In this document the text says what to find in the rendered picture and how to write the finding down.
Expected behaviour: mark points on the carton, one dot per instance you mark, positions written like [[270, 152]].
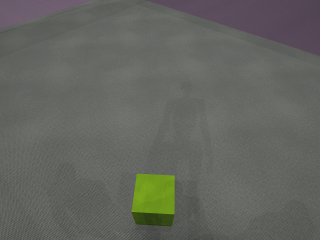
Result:
[[154, 200]]

